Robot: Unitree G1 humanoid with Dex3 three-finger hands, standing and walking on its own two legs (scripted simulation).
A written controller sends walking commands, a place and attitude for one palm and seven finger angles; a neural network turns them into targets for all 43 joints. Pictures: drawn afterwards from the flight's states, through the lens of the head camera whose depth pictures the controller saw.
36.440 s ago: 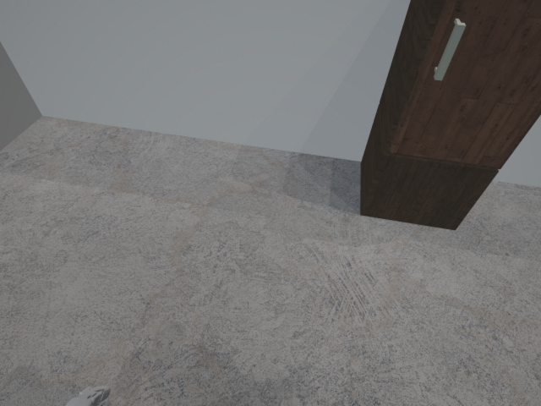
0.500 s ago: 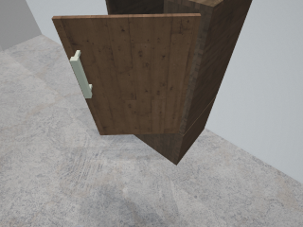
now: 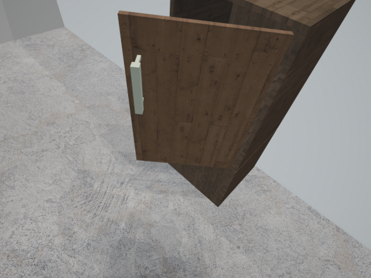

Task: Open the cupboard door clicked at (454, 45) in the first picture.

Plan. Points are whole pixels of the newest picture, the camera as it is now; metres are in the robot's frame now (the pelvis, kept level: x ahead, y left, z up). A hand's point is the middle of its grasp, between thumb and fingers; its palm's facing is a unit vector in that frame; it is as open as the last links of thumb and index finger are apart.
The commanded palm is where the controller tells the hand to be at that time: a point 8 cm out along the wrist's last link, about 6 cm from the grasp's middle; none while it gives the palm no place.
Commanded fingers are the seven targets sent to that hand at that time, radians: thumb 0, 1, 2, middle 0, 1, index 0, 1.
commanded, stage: come to a stop and stand still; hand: left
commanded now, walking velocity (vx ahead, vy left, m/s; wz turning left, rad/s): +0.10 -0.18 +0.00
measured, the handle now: (138, 85) +0.57 +0.18 +0.07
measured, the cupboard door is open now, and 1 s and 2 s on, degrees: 41 41 41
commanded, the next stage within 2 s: look again from close up in 0.82 s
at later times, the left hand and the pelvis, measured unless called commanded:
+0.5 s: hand out of the picture -0.05 +0.12 -0.17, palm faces +0.02 -0.99 -0.14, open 7.4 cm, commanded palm none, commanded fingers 0.00 0.90 0.90 -0.20 -0.30 -0.20 -0.30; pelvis -0.02 -0.03 +0.01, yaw -1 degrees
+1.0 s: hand out of the picture +0.01 +0.17 -0.18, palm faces -0.03 -0.98 -0.22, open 7.4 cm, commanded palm none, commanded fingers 0.00 0.90 0.90 -0.20 -0.30 -0.20 -0.30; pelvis -0.01 -0.01 +0.00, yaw -2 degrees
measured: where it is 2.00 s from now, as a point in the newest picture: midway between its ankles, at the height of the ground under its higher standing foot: outside the picture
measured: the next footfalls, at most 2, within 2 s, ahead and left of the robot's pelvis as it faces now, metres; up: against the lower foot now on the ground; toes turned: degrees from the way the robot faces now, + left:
right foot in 0.32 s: -0.05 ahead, -0.14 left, +0.00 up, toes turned -4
left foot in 0.56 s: +0.03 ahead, +0.09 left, +0.00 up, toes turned +2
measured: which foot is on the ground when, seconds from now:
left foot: down 0.00-0.32, up 0.34-0.54, down 0.56-1.00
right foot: up 0.00-0.30, down 0.32-1.00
